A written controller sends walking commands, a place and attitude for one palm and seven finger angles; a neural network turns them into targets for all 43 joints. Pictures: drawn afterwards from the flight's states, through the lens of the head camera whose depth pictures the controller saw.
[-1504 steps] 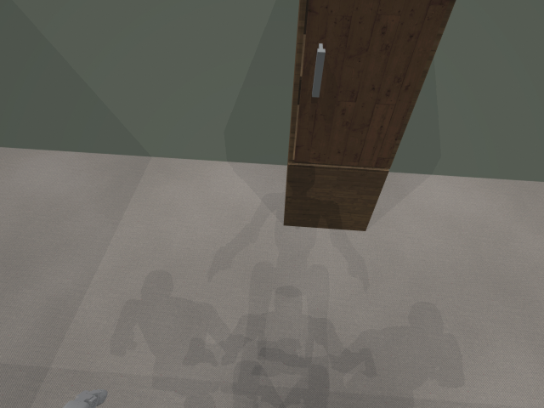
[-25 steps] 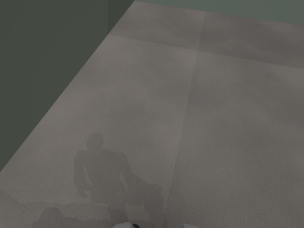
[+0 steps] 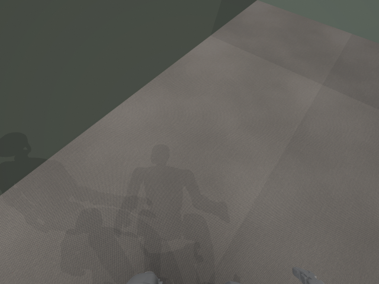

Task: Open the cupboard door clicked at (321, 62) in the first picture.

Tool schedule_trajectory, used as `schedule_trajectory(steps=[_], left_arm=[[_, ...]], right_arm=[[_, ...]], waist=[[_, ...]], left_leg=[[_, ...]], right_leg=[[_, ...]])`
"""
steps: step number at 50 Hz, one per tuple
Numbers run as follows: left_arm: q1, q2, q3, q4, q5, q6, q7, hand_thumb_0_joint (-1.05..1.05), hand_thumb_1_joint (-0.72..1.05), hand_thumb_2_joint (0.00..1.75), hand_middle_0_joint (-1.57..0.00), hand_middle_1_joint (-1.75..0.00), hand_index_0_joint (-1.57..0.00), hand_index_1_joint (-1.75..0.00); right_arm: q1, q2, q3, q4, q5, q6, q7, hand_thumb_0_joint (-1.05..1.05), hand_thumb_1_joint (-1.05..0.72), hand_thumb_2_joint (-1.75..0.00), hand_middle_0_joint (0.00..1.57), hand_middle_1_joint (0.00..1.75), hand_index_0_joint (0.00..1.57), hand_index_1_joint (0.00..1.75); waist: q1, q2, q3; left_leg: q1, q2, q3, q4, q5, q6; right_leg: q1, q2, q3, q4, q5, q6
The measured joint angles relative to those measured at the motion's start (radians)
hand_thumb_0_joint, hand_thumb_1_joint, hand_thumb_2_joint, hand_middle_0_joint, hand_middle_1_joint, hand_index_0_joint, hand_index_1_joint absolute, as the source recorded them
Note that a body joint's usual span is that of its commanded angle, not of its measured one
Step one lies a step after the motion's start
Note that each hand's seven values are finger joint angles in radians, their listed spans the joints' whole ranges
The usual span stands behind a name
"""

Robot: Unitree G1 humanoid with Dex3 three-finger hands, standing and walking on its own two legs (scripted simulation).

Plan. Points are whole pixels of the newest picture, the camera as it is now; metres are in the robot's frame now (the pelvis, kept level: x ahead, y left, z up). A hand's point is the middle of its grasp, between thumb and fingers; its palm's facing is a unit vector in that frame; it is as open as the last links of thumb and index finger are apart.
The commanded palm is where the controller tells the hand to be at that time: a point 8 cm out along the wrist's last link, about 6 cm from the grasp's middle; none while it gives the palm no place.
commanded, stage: turn to face it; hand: left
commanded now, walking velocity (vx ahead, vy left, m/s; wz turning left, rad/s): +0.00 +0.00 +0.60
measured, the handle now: out of the picture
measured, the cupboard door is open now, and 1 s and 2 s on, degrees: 50 50 50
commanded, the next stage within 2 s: none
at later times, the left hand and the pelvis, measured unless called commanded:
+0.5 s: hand out of the picture +0.04 +0.14 -0.14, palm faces +0.32 -0.92 -0.23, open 7.3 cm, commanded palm none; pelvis +0.03 -0.06 +0.02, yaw +19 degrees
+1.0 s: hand out of the picture +0.05 +0.18 -0.13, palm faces +0.57 -0.77 -0.28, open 7.4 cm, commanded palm none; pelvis +0.06 -0.07 +0.01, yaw +36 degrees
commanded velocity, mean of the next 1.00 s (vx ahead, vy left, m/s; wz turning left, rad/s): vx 0.00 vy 0.00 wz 0.60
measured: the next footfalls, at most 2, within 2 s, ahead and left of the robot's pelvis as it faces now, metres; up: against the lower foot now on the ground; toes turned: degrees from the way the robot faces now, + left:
right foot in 0.26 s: +0.08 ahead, -0.16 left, +0.00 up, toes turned +6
left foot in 0.62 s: +0.03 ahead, +0.07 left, +0.00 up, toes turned +29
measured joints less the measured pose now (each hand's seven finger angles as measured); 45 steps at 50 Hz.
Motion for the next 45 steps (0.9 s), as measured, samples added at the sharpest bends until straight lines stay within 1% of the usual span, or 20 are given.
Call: schedule_trajectory(steps=[2,3,5,9,12,13,15,16,18,20,23,27,29,30,31,33,35,37,40,45], left_arm=[[-0.018,0.010,0.009,0.009,0.001,0.018,0.004,0.01,0.91,0.90,-0.21,-0.30,-0.21,-0.30],[-0.027,0.012,0.012,0.009,0.002,0.022,0.002,0.01,0.91,0.90,-0.20,-0.30,-0.21,-0.30],[-0.042,0.012,0.017,0.000,0.002,0.021,-0.003,0.01,0.91,0.90,-0.20,-0.30,-0.20,-0.30],[-0.062,0.004,0.014,-0.030,0.000,0.010,-0.008,0.01,0.91,0.90,-0.20,-0.30,-0.20,-0.30],[-0.060,-0.002,0.008,-0.055,-0.001,-0.010,-0.009,0.01,0.91,0.90,-0.20,-0.30,-0.20,-0.30],[-0.052,-0.001,0.006,-0.065,0.003,-0.021,-0.008,0.01,0.91,0.90,-0.20,-0.30,-0.20,-0.30],[-0.051,-0.020,-0.002,-0.066,0.009,-0.032,-0.001,0.01,0.91,0.90,-0.20,-0.30,-0.20,-0.30],[-0.047,-0.030,-0.007,-0.065,0.009,-0.033,0.002,0.01,0.91,0.90,-0.20,-0.30,-0.20,-0.30],[-0.034,-0.048,-0.012,-0.061,0.008,-0.029,0.008,0.01,0.91,0.90,-0.20,-0.30,-0.20,-0.30],[-0.023,-0.059,-0.017,-0.053,0.008,-0.028,0.010,0.01,0.91,0.90,-0.20,-0.30,-0.21,-0.30],[-0.012,-0.069,-0.022,-0.044,0.009,-0.033,0.008,0.01,0.90,0.90,-0.20,-0.30,-0.21,-0.30],[0.000,-0.065,-0.018,-0.037,0.011,-0.038,0.005,0.01,0.91,0.90,-0.21,-0.30,-0.21,-0.30],[0.009,-0.052,-0.011,-0.030,0.010,-0.035,0.002,0.01,0.91,0.90,-0.21,-0.30,-0.21,-0.30],[0.017,-0.044,-0.007,-0.028,0.006,-0.032,0.000,0.01,0.91,0.90,-0.21,-0.30,-0.21,-0.31],[0.022,-0.036,-0.003,-0.025,0.001,-0.025,-0.003,0.01,0.91,0.90,-0.21,-0.30,-0.21,-0.31],[0.005,-0.011,0.006,-0.010,0.001,0.004,0.001,0.01,0.91,0.90,-0.21,-0.30,-0.21,-0.30],[-0.019,0.005,0.014,0.005,0.001,0.023,0.005,0.01,0.91,0.90,-0.21,-0.30,-0.21,-0.30],[-0.042,0.013,0.020,0.007,0.002,0.028,0.002,0.01,0.91,0.90,-0.20,-0.30,-0.21,-0.30],[-0.065,0.015,0.022,-0.009,0.001,0.020,-0.004,0.01,0.91,0.90,-0.20,-0.30,-0.20,-0.30],[-0.099,0.008,0.016,-0.040,-0.003,0.011,-0.004,0.01,0.91,0.90,-0.20,-0.30,-0.20,-0.30]], right_arm=[[0.005,0.008,0.005,-0.005,-0.002,-0.004,-0.010,0.00,-0.91,-0.90,0.19,0.30,0.20,0.30],[0.008,0.012,0.007,-0.004,-0.003,-0.003,-0.014,0.00,-0.91,-0.90,0.20,0.30,0.20,0.30],[0.015,0.017,0.010,0.001,-0.005,0.000,-0.019,0.00,-0.91,-0.90,0.20,0.30,0.20,0.30],[0.028,0.022,0.010,0.012,-0.008,0.009,-0.017,0.00,-0.91,-0.90,0.20,0.30,0.20,0.30],[0.042,0.024,0.003,0.017,-0.004,0.024,-0.014,0.00,-0.91,-0.90,0.20,0.30,0.20,0.30],[0.048,0.025,-0.001,0.018,0.001,0.029,-0.012,0.00,-0.90,-0.90,0.20,0.30,0.20,0.30],[0.043,0.013,-0.013,0.029,0.003,0.041,-0.009,0.00,-0.91,-0.90,0.20,0.30,0.20,0.30],[0.040,0.008,-0.018,0.036,0.002,0.047,-0.008,0.00,-0.91,-0.90,0.20,0.30,0.20,0.30],[0.033,0.002,-0.024,0.045,0.002,0.056,-0.003,0.01,-0.91,-0.90,0.20,0.30,0.20,0.30],[0.028,0.005,-0.024,0.048,0.003,0.056,0.000,0.01,-0.91,-0.90,0.20,0.30,0.20,0.30],[0.022,0.015,-0.017,0.048,0.007,0.053,0.003,0.01,-0.91,-0.90,0.20,0.30,0.20,0.30],[0.002,0.024,-0.006,0.046,0.011,0.048,0.006,0.01,-0.91,-0.90,0.19,0.30,0.19,0.30],[-0.007,0.028,-0.001,0.036,0.011,0.041,0.007,0.01,-0.91,-0.90,0.19,0.30,0.19,0.30],[-0.007,0.027,0.001,0.027,0.009,0.033,0.008,0.01,-0.91,-0.90,0.19,0.30,0.19,0.30],[-0.006,0.025,0.001,0.018,0.005,0.022,0.008,0.01,-0.91,-0.90,0.19,0.30,0.19,0.30],[-0.011,0.035,0.004,0.010,0.003,0.007,0.002,0.00,-0.91,-0.90,0.20,0.30,0.20,0.30],[0.000,0.042,0.010,0.006,0.000,0.000,-0.010,0.00,-0.91,-0.90,0.20,0.30,0.20,0.30],[0.013,0.045,0.013,0.010,-0.001,0.000,-0.019,0.00,-0.91,-0.90,0.20,0.30,0.20,0.30],[0.033,0.045,0.016,0.025,-0.001,-0.001,-0.024,0.00,-0.91,-0.90,0.20,0.30,0.20,0.30],[0.067,0.045,0.010,0.041,-0.005,0.006,-0.021,0.00,-0.91,-0.90,0.20,0.30,0.20,0.30]], waist=[[0.005,0.005,-0.004],[0.007,0.011,-0.005],[0.011,0.024,-0.007],[0.007,0.062,-0.009],[0.001,0.085,-0.019],[0.004,0.080,-0.027],[0.003,0.097,-0.018],[0.002,0.101,-0.015],[-0.003,0.098,-0.013],[-0.010,0.083,-0.010],[-0.010,0.052,-0.001],[0.007,0.024,0.013],[0.011,0.011,0.017],[0.011,0.008,0.012],[0.008,0.008,0.005],[0.013,-0.012,0.015],[0.012,-0.011,0.012],[0.013,-0.003,0.008],[0.014,0.017,0.001],[-0.004,0.053,-0.009]], left_leg=[[-0.002,-0.002,-0.023,-0.007,-0.010,-0.007],[0.003,-0.003,-0.035,-0.026,-0.001,-0.015],[0.016,-0.004,-0.060,-0.065,0.024,-0.025],[0.027,-0.003,-0.116,-0.105,0.051,-0.042],[0.009,-0.006,-0.162,-0.073,0.037,-0.066],[-0.010,-0.014,-0.167,-0.034,-0.001,-0.065],[-0.069,-0.024,-0.171,0.160,-0.153,-0.064],[-0.100,-0.029,-0.160,0.276,-0.181,-0.067],[-0.142,-0.022,-0.128,0.443,-0.170,-0.077],[-0.145,-0.008,-0.094,0.478,-0.155,-0.090],[-0.099,0.007,-0.052,0.357,-0.160,-0.101],[-0.022,0.011,-0.010,0.152,-0.159,-0.092],[0.028,0.005,0.009,0.032,-0.106,-0.081],[0.060,0.004,0.017,-0.045,-0.032,-0.069],[0.061,0.003,0.007,-0.066,0.041,-0.037],[0.039,-0.012,-0.003,-0.011,-0.004,0.001],[0.040,-0.016,-0.025,-0.019,-0.033,0.008],[0.053,-0.019,-0.049,-0.064,-0.011,-0.003],[0.073,-0.021,-0.081,-0.127,0.028,-0.004],[0.080,-0.020,-0.144,-0.161,0.052,-0.022]], right_leg=[[-0.074,0.030,0.054,0.124,0.011,0.008],[-0.100,0.039,0.073,0.148,0.036,0.011],[-0.127,0.050,0.097,0.128,0.077,0.013],[-0.100,0.074,0.115,-0.063,0.106,0.010],[-0.014,0.095,0.105,-0.294,0.196,0.003],[0.006,0.089,0.100,-0.354,0.253,-0.027],[0.011,0.081,0.069,-0.323,0.240,-0.063],[0.022,0.074,0.055,-0.324,0.225,-0.069],[0.054,0.061,0.031,-0.356,0.219,-0.071],[0.084,0.046,0.007,-0.398,0.232,-0.068],[0.118,0.023,-0.032,-0.437,0.242,-0.067],[0.133,-0.001,-0.087,-0.423,0.220,-0.056],[0.127,-0.016,-0.114,-0.383,0.193,-0.046],[0.113,-0.024,-0.125,-0.342,0.171,-0.038],[0.081,-0.029,-0.117,-0.265,0.140,-0.024],[-0.001,-0.017,-0.025,-0.069,0.033,-0.003],[-0.073,0.013,0.042,0.075,0.027,0.009],[-0.124,0.031,0.083,0.141,0.081,0.016],[-0.152,0.047,0.116,0.120,0.135,0.023],[-0.104,0.076,0.131,-0.067,0.136,0.022]])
